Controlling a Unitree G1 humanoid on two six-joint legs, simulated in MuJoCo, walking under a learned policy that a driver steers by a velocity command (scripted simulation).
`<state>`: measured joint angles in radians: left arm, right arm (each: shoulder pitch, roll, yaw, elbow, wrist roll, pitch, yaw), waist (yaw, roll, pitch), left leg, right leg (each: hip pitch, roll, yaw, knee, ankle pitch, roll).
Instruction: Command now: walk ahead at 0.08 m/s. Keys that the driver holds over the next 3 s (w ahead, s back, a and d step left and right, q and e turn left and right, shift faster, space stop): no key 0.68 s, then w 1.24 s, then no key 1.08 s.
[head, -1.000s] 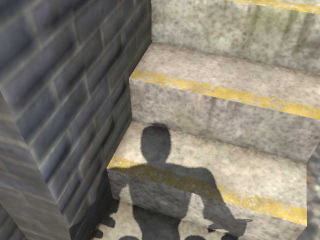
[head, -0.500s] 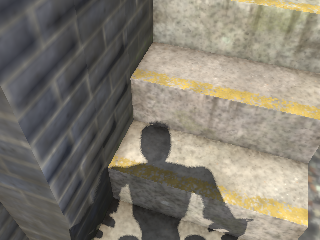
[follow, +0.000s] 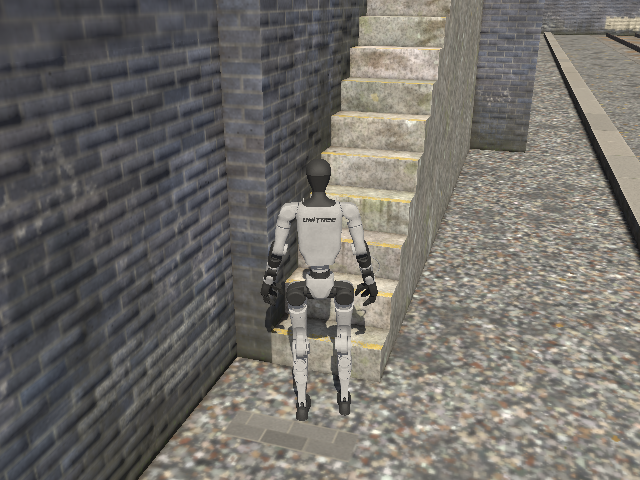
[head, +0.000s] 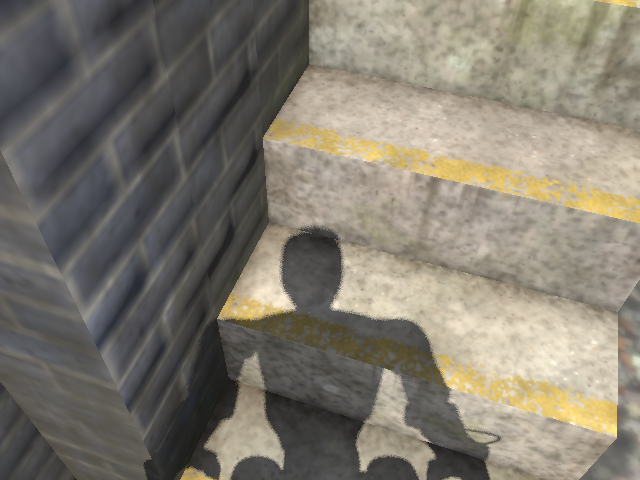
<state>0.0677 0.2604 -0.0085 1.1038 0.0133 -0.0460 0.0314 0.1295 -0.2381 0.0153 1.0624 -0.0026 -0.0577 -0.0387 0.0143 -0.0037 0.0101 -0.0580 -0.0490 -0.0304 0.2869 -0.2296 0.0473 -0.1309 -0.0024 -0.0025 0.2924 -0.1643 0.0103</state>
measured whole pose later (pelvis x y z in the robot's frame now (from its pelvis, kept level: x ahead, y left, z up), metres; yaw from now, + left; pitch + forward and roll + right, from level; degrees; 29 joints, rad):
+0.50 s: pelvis -0.02 +0.00 +0.00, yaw +0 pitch +1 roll -1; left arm 0.11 0.25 0.04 1.05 0.01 0.01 0.05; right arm 0.23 -0.26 -0.01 1.01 -0.03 -0.04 -0.02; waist 0.00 -0.01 -0.01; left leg -0.16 -0.04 -0.03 0.40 -0.26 0.04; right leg -0.22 0.00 0.00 0.38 -0.18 0.00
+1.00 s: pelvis +0.00 -0.01 +0.00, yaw +0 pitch +1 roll -1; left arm 0.13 0.21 0.01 1.07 0.01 -0.05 0.03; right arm 0.17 -0.20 0.01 1.01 -0.01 -0.07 -0.04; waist 0.02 0.00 -0.03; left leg -0.05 -0.03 -0.03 0.26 -0.22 0.03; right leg -0.12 0.02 0.01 0.25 -0.14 0.00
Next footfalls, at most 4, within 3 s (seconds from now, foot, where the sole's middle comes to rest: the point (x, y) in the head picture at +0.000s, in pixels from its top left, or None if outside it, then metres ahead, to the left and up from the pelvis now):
none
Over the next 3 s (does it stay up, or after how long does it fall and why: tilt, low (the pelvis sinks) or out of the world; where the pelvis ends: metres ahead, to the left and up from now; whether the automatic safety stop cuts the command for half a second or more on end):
stays up -0.02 -0.01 0.00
